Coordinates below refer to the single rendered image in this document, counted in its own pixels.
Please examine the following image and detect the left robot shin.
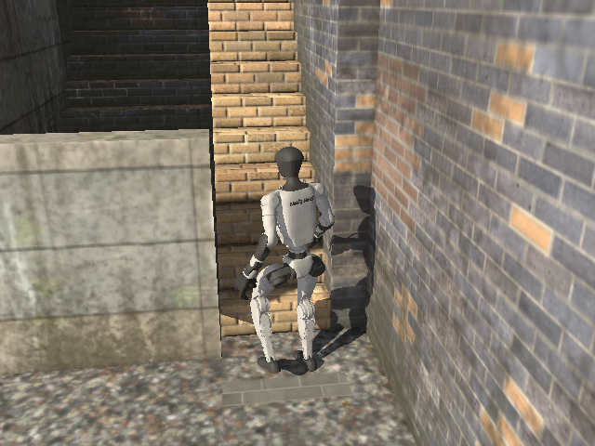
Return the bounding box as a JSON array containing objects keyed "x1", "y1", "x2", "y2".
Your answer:
[{"x1": 250, "y1": 299, "x2": 275, "y2": 363}]

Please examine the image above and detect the robot right upper arm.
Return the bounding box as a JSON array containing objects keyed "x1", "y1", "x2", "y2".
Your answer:
[{"x1": 308, "y1": 182, "x2": 335, "y2": 227}]

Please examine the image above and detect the robot right forearm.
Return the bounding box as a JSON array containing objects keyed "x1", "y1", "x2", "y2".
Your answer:
[{"x1": 314, "y1": 222, "x2": 335, "y2": 238}]

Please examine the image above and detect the robot left upper arm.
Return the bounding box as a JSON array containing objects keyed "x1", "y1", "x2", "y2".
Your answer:
[{"x1": 260, "y1": 190, "x2": 281, "y2": 247}]

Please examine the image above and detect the robot left hand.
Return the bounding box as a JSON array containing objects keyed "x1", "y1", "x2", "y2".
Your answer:
[{"x1": 234, "y1": 272, "x2": 257, "y2": 300}]

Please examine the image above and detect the humanoid robot torso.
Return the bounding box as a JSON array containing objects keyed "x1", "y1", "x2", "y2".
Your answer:
[{"x1": 276, "y1": 179, "x2": 316, "y2": 281}]

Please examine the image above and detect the robot left forearm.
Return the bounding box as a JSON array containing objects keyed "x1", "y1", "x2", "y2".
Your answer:
[{"x1": 243, "y1": 233, "x2": 270, "y2": 279}]

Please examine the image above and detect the robot right hand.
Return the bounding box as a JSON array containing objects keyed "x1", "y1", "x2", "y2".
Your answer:
[{"x1": 304, "y1": 236, "x2": 322, "y2": 251}]

